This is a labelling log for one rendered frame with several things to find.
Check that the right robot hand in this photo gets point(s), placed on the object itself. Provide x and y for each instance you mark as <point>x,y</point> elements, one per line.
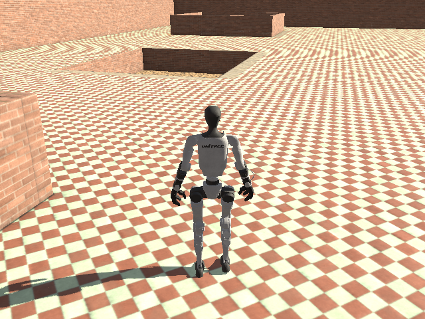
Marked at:
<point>247,190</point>

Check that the right robot forearm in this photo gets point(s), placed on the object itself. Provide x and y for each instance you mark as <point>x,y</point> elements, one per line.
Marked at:
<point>245,176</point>

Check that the left robot foot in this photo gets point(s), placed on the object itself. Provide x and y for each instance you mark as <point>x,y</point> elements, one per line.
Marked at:
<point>199,271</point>

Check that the left robot hand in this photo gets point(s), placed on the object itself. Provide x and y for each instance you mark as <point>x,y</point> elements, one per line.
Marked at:
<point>174,196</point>

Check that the robot right upper arm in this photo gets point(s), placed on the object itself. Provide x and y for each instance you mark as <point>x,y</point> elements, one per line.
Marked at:
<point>237,151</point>

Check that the robot left upper arm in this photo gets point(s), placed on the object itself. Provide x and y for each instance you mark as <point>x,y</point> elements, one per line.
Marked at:
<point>188,151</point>

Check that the left robot forearm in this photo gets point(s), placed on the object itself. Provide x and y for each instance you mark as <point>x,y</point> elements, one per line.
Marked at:
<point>179,178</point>

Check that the robot right thigh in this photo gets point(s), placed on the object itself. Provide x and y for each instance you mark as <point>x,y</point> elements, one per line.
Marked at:
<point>227,198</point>

